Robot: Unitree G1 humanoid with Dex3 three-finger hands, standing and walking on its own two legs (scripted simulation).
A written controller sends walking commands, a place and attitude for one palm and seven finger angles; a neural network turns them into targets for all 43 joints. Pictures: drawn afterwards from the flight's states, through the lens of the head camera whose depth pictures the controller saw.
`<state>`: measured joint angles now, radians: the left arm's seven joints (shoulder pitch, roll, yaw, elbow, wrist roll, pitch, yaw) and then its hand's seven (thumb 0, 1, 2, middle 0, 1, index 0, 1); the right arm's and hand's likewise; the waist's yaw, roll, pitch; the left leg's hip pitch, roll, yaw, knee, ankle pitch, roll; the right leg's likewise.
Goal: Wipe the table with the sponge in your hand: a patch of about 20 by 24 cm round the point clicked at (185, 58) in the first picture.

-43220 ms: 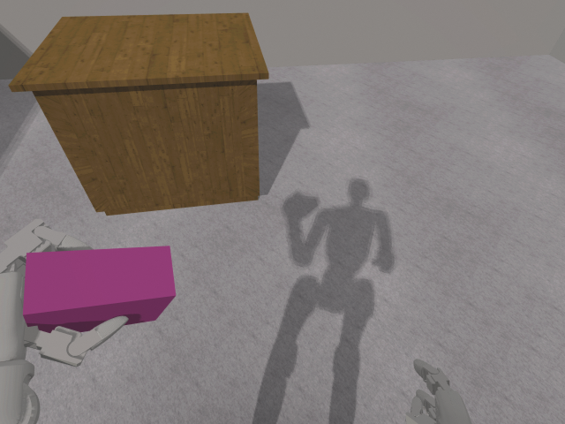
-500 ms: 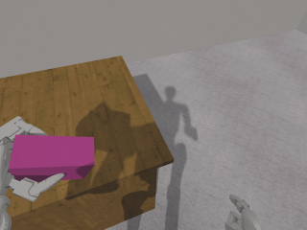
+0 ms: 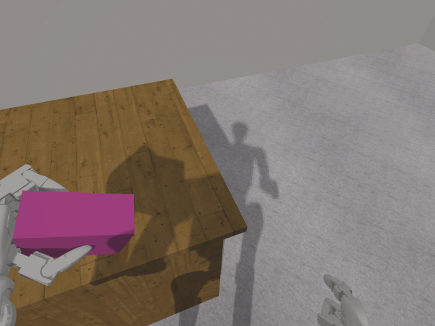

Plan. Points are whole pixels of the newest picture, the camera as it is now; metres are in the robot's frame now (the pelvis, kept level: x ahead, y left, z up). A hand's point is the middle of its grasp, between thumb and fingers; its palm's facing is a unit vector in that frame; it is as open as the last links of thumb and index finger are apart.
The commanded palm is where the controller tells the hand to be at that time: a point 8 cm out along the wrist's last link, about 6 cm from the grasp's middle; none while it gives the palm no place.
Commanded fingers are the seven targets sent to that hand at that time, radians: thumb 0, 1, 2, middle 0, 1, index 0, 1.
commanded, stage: shuffle to correct the standing spot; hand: left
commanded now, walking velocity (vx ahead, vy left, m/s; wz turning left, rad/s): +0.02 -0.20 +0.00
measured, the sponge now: (95, 226) +0.23 +0.19 +0.14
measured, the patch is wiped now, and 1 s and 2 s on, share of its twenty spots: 0.00 0.00 0.00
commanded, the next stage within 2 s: come to a stop and stand still in 0.58 s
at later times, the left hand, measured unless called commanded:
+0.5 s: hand (53, 222) +0.22 +0.23 +0.16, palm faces +0.32 -0.86 -0.40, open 10.0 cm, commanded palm +0.16 +0.28 +0.18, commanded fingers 0.00 0.10 1.30 -1.20 -1.60 -1.20 -1.60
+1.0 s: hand (45, 231) +0.21 +0.24 +0.15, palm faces +0.24 -0.88 -0.42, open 10.0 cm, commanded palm +0.15 +0.30 +0.18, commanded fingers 0.00 0.10 1.30 -1.20 -1.60 -1.20 -1.60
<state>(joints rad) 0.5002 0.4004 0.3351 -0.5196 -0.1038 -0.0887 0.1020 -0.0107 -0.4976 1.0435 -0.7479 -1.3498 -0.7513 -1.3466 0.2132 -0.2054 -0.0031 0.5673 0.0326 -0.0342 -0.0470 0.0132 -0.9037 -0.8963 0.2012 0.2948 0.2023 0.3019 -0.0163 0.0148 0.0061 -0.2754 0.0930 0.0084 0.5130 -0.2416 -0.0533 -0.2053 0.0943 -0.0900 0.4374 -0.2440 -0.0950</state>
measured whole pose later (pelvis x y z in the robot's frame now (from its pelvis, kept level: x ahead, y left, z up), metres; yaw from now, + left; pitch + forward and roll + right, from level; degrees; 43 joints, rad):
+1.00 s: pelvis -0.02 +0.03 +0.00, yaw -1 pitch +0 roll +0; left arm 0.48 0.37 0.33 -0.50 -0.06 -0.20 0.06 -0.01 -0.50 1.04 -0.75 -1.35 -0.75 -1.35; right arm 0.21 -0.24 -0.03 0.56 0.02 -0.14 -0.03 0.01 -0.90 -0.90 0.20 0.29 0.20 0.30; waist -0.01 0.00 0.07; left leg -0.30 0.06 0.08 0.54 -0.24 -0.01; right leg -0.27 0.05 -0.05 0.52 -0.26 -0.06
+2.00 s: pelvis -0.01 +0.09 +0.00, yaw -1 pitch -1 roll -2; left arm 0.43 0.37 0.35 -0.47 -0.03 -0.21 0.10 -0.01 -0.50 1.04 -0.75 -1.35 -0.75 -1.35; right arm 0.22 -0.19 0.02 0.59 0.01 -0.14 -0.03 0.01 -0.90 -0.90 0.20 0.30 0.20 0.30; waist 0.01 -0.02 0.05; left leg -0.24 -0.02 0.09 0.46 -0.21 0.08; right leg -0.18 -0.03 -0.03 0.39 -0.19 0.04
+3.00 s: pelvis +0.00 +0.02 +0.00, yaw -1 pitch +1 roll -1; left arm 0.48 0.40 0.35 -0.52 -0.09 -0.13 0.08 -0.01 -0.50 1.04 -0.75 -1.35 -0.75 -1.35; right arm 0.22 -0.22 -0.02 0.56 0.02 -0.08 -0.05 0.01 -0.90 -0.90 0.20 0.29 0.20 0.30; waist -0.01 0.00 0.02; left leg -0.30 0.09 0.05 0.55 -0.27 -0.03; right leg -0.23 0.08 -0.07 0.47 -0.26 -0.07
